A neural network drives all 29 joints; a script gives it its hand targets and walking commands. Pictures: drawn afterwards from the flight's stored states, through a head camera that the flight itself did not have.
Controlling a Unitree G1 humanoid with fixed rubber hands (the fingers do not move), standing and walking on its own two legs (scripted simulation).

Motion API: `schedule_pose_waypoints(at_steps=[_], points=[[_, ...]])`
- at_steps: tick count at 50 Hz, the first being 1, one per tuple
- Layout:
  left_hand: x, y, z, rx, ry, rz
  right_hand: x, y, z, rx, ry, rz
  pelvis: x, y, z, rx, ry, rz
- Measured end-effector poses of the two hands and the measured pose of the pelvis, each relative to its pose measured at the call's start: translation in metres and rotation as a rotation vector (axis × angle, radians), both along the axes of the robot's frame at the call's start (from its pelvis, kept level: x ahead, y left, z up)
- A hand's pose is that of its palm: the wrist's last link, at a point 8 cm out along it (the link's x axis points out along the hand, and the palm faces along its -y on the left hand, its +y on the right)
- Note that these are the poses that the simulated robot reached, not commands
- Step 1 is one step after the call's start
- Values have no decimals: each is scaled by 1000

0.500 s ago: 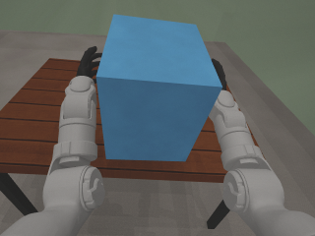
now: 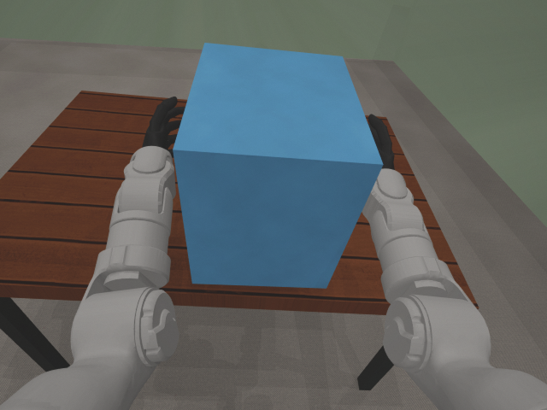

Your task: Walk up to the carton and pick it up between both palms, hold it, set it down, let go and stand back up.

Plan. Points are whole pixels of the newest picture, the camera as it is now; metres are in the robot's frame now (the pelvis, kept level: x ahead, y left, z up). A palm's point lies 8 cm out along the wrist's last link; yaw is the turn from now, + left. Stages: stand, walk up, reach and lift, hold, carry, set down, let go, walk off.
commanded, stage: set down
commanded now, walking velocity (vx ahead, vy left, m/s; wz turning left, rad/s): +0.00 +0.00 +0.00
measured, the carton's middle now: (267, 169) +0.45 -0.04 +0.13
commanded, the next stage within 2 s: none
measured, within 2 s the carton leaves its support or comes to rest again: neither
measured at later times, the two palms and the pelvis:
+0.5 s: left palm (170, 159) +0.44 +0.12 +0.16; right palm (375, 181) +0.39 -0.20 +0.15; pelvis +0.01 +0.00 +0.00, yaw -1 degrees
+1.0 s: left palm (175, 166) +0.46 +0.11 +0.13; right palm (371, 189) +0.40 -0.21 +0.13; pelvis +0.01 +0.00 +0.00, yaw -2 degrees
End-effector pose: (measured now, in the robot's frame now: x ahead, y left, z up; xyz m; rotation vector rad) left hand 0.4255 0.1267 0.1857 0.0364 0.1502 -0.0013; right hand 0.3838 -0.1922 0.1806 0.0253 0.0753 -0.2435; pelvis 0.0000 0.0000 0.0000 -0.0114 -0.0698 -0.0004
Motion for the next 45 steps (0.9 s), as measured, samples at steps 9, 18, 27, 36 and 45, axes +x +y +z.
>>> schedule_pose_waypoints(at_steps=[9,18,27,36,45], points=[[7,-4,-6,9,5,-9,4,-4,-10,4,5,-10,5,-1,0,0,15,0],[13,-8,-19,7,27,-16,6,-8,-23,5,26,-18,8,-1,0,2,30,-4],[17,-12,-28,4,36,-25,7,-11,-32,0,32,-28,9,-1,0,2,57,-11],[22,-14,-36,-7,51,-30,9,-13,-38,0,43,-34,11,1,0,5,79,-20],[26,-14,-46,-5,75,-34,12,-12,-48,3,63,-33,12,3,0,5,98,-24]])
